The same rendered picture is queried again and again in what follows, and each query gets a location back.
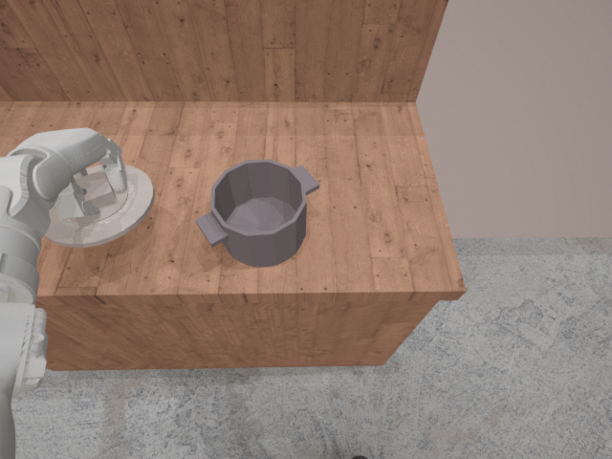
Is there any knob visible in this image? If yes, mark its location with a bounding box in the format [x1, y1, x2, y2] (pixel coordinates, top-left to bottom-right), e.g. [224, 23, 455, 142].
[76, 170, 117, 207]

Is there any robot left hand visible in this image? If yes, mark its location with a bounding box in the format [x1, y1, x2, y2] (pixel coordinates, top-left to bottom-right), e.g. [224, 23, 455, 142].
[17, 128, 127, 220]

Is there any robot left forearm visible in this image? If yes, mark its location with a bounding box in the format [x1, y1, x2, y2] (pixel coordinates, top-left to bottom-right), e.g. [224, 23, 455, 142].
[0, 144, 71, 304]

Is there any lid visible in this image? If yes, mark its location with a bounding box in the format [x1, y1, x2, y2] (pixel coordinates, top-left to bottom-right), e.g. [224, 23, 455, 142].
[45, 164, 155, 248]

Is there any robot left upper arm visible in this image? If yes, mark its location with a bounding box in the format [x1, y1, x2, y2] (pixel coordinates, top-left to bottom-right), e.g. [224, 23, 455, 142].
[0, 302, 48, 459]

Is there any table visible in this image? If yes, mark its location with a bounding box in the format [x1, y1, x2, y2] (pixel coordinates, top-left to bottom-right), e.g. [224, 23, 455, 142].
[0, 0, 467, 371]

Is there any pot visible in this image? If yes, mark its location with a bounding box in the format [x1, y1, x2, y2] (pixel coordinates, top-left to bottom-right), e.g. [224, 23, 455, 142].
[195, 159, 319, 267]

